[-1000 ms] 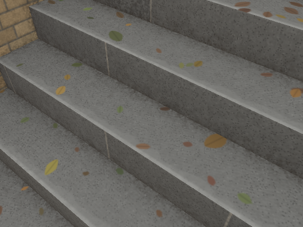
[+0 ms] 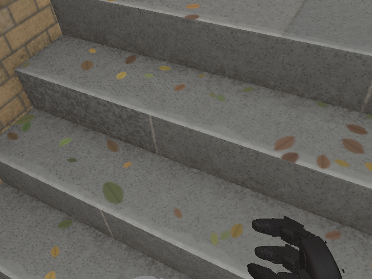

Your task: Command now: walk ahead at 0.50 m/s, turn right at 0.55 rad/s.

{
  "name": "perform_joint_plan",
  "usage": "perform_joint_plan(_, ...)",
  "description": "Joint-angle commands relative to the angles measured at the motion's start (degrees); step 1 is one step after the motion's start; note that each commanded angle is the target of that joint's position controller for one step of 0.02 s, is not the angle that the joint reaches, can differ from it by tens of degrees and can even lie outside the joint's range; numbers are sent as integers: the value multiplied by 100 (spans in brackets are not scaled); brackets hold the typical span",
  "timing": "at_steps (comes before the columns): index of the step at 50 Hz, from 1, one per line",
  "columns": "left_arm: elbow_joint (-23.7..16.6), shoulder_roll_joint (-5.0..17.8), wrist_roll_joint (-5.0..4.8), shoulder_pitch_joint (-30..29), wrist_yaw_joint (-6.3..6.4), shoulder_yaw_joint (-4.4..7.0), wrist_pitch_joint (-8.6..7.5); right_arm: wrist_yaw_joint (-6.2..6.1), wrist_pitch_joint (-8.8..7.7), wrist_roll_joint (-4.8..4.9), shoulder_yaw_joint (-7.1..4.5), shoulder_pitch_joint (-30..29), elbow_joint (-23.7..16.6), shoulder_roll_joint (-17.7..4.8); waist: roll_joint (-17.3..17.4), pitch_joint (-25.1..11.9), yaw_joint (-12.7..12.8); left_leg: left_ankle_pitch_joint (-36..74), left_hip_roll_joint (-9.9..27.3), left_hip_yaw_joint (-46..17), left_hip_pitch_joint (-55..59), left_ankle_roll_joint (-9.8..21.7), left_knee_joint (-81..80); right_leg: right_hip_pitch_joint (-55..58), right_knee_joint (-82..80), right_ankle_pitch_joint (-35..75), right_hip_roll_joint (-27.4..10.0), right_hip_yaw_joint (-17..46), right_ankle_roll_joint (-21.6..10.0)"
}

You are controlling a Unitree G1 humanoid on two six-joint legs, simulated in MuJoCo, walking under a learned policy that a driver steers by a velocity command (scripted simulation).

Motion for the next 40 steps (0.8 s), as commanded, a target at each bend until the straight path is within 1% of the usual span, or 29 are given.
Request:
perform_joint_plan(1, -410, 801, 36, -224, 204, 211, -188, -149, -34, -37, 89, -669, -557, 10, -628, 10, -32, 29, 30, 379, -256, -163, -28, 80, -1629, 2369, -1142, 1649, -985)
perform_joint_plan(3, -89, 864, -109, 824, 251, 292, -78, -104, -76, 109, 144, -1393, -835, 67, -754, 140, 490, -1038, 145, 337, -2141, -264, -44, 2210, -1608, 2250, -1357, 1913, -931)
perform_joint_plan(5, 60, 576, -193, 1386, 367, 287, 40, 3, -159, 128, 257, -2323, -1345, 298, -841, 521, 699, -1562, 339, 135, -2396, -260, -928, 2463, -1851, 2439, -1529, 1964, -814)
perform_joint_plan(6, -96, 698, -270, 1057, 427, 331, 104, 80, -154, 111, 351, -2671, -1543, 313, -624, 654, 627, -1898, 267, 842, -980, -239, -2477, 1458, -2781, 2676, -1519, 1661, -873)
perform_joint_plan(7, -306, 707, -318, 343, 493, 319, 51, 63, -160, 108, 318, -2626, -1783, 334, -1018, 604, 90, -2470, -32, 882, 2154, -2, -4208, -532, -3156, 4466, -1338, 1453, -708)
perform_joint_plan(8, -219, 966, -62, 588, 441, 320, -122, -66, -64, 197, -80, -1596, -1403, -201, -1409, -458, -269, -1892, -787, 1570, 4252, -37, -3787, -618, -2787, 7306, -1416, 1456, -843)
perform_joint_plan(9, -264, 1533, 33, -59, 334, 419, -315, -191, -7, 306, -542, 283, -970, -1017, -2183, -1287, -1269, -1931, -598, 462, 5168, 261, -3947, 273, -1387, 10386, -1440, 995, -636)
perform_joint_plan(10, -606, 1941, -100, -1101, 318, 613, -476, -306, 46, 134, -904, 2206, -484, -1878, -1380, -2481, -2195, -2954, 432, -1976, 7255, 841, -4956, -822, 855, 10041, -1114, 1104, -346)
perform_joint_plan(11, -934, 1358, -85, -1193, 123, 490, -674, -371, 114, -166, -1059, 3093, 23, -2472, 1934, -3862, -2035, -4082, 1773, -5277, 8959, 1536, -7562, -2150, 3343, 5773, -130, 896, -275)
perform_joint_plan(12, -785, 1003, 126, -1245, -124, 455, -736, -564, 216, -88, -980, 2726, 185, -2154, 2663, -3634, -1724, -4547, 2302, -7392, 8372, 1750, -9076, -2876, 6265, 1964, 341, 1018, -42)
perform_joint_plan(13, -1138, 860, 176, -1831, -346, 428, -711, -690, 389, 165, -846, 2347, 488, -1639, 1964, -2364, -1438, -4971, 2305, -6944, 7220, 1548, -9219, -3714, 8020, 1781, 116, 830, -53)
perform_joint_plan(15, -1957, 164, 158, -2482, -444, 122, -462, -637, 450, 59, -454, 1346, 1196, -314, 54, -135, -305, -4338, 2098, -4122, 4671, 1092, -8472, -4457, 9347, 1474, -312, 47, -282)
perform_joint_plan(16, -1926, 85, 106, -2150, -419, 44, -293, -535, 419, -11, -303, 1081, 1436, 156, -224, 259, 130, -3685, 1931, -3040, 3924, 756, -8272, -4326, 9580, 1276, -506, -40, -383)
perform_joint_plan(17, -1927, -110, 12, -1813, -420, -93, -256, -386, 389, -73, -235, 960, 1721, 425, -375, 455, 430, -2940, 1681, -2126, 3405, 506, -8353, -4362, 9723, 1426, -628, -36, -476)
perform_joint_plan(19, -1913, -420, -199, -1791, -345, -295, -259, -211, 365, -43, -301, 1146, 2115, 170, -180, 879, 484, -1858, 1323, -537, 3284, 311, -8629, -4824, 9242, 1682, -663, -9, -447)
perform_joint_plan(22, -1925, -348, -167, -2313, -144, -406, -154, -162, 274, -194, -261, 1432, 2280, -187, -15, 898, 337, -1365, 1310, 11, 3354, 639, -9069, -5469, 9904, 2341, -417, -331, -155)
perform_joint_plan(24, -2066, -515, -163, -2565, -45, -502, -125, -151, 316, -95, -276, 2045, 2484, -391, -42, 949, 203, -1498, 1548, -286, 4482, 617, -9117, -6970, 10938, 1838, -504, -74, -94)
perform_joint_plan(27, -2479, -133, -137, -3515, -29, -486, -183, -161, 289, -1, -282, 2323, 2473, -556, -219, 853, -18, -1245, 1423, 109, 4836, 475, -9366, -7065, 9487, 2039, -858, -144, 112)
perform_joint_plan(30, -2838, -152, -231, -4540, 13, -570, -178, -329, 325, 69, -396, 3143, 2592, -812, 337, 583, -589, -1603, 1518, 9, 5577, 644, -9850, -7090, 8312, 2003, -1170, -946, 323)
perform_joint_plan(31, -3054, -396, -174, -4982, -72, -745, -201, -433, 391, 117, -545, 3203, 2619, -1187, 683, 382, -614, -1002, 1753, 68, 5555, 752, -10768, -6260, 7301, 1171, -1512, -1337, 235)
perform_joint_plan(32, -3133, -326, -161, -5335, -148, -764, -213, -514, 483, 218, -602, 3390, 2647, -1189, 595, 453, -743, -604, 1715, 200, 5818, 751, -10934, -5778, 6379, 605, -1619, -1445, 207)
perform_joint_plan(33, -2863, -492, -118, -5097, -263, -763, -196, -499, 567, 290, -600, 3136, 2674, -1078, 490, -27, -525, 670, 1634, 734, 5768, 684, -10848, -4305, 5618, 428, -1446, -1938, 35)
perform_joint_plan(34, -2833, -393, -142, -5148, -303, -687, -231, -441, 546, 348, -574, 3525, 2825, -1047, 599, -92, -548, 2536, 1400, 905, 5673, 751, -10461, -3175, 4907, -274, -1028, -2379, -49)
perform_joint_plan(35, -2707, -147, -45, -4618, -258, -531, -240, -427, 480, 318, -540, 3668, 2952, -1102, 1228, -356, -295, 6028, 1447, 908, 6017, 848, -9819, -2409, 4901, -811, -572, -2554, -218)
perform_joint_plan(36, -2514, 272, -26, -3707, -222, -310, -282, -420, 450, 242, -532, 3561, 2946, -1290, 1692, -706, 226, 7792, 1351, 742, 6868, 730, -8795, -1917, 3802, -1402, -261, -2210, -345)
perform_joint_plan(37, -2260, 725, 52, -2681, -198, -89, -305, -407, 382, 202, -583, 3098, 2840, -1529, 2226, -1159, 764, 8462, 1337, 484, 6745, 609, -7683, -1009, 3084, -879, -516, -1255, -484)
perform_joint_plan(38, -1801, 1427, 196, -1361, -148, 163, -278, -319, 273, 248, -588, 2570, 2468, -1208, 614, -1688, 1071, 6848, 748, 478, 4652, 379, -5724, 653, 1760, -319, -1727, 1213, -946)
perform_joint_plan(39, -1214, 2098, 242, -71, -6, 447, -114, -177, 131, 336, -532, 2244, 2425, -604, -1249, -2245, 1267, 308, -263, -326, 2874, 124, -3406, 1982, -1303, -1482, -2731, 4134, -1336)
perform_joint_plan(40, -1084, 1882, 267, -400, 35, 427, -123, -40, 111, 494, -625, 1841, 2360, -316, -650, -1929, 1039, -470, -595, -1717, 1999, 46, -760, 1306, -1843, -2384, -3145, 5002, -1047)
Keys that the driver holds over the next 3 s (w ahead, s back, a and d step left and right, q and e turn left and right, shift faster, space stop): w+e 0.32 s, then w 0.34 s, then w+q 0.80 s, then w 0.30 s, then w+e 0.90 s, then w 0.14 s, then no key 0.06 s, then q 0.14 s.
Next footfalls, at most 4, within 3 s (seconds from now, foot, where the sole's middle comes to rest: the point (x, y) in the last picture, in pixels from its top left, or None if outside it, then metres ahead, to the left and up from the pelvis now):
0.18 left None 0.33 0.13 -0.59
0.74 right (303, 257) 0.46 -0.23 -0.41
1.32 left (233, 112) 0.82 -0.06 -0.23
1.90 right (265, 3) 1.11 -0.17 -0.05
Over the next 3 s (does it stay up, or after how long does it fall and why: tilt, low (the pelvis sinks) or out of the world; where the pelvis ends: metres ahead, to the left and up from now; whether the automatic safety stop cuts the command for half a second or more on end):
stays up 1.50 -0.24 0.71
